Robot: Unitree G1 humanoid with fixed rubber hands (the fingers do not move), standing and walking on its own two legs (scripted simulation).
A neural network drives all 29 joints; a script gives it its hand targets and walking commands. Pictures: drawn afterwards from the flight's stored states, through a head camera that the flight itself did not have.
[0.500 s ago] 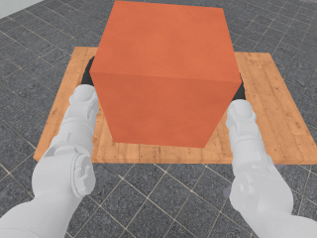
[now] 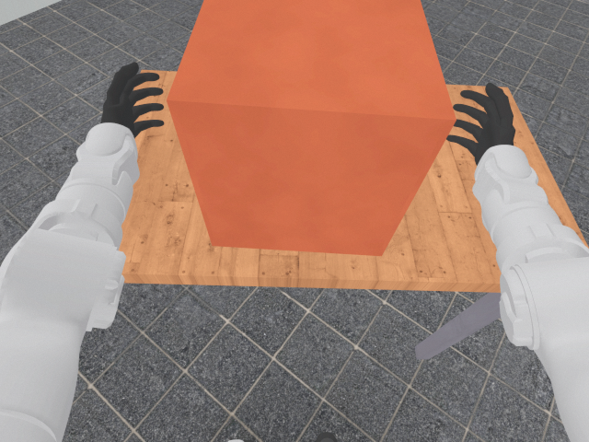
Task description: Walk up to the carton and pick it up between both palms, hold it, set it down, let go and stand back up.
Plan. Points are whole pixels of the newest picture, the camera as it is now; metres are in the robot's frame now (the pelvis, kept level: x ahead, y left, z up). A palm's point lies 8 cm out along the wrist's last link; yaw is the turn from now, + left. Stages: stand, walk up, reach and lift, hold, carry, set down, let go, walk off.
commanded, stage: set down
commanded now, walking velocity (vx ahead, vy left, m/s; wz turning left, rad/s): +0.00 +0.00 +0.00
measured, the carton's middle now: (305, 128) +0.53 +0.00 +0.09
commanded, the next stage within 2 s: none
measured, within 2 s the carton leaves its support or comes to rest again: neither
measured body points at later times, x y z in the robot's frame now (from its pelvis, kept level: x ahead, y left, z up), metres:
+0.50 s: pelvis -0.03 -0.03 -0.01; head +0.05 +0.01 +0.43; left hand +0.49 +0.25 +0.20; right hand +0.48 -0.22 +0.20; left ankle +0.00 +0.11 -0.73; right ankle +0.02 -0.11 -0.73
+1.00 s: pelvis -0.01 -0.02 +0.01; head +0.03 -0.01 +0.46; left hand +0.49 +0.22 +0.29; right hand +0.46 -0.28 +0.29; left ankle +0.00 +0.11 -0.73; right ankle +0.02 -0.11 -0.73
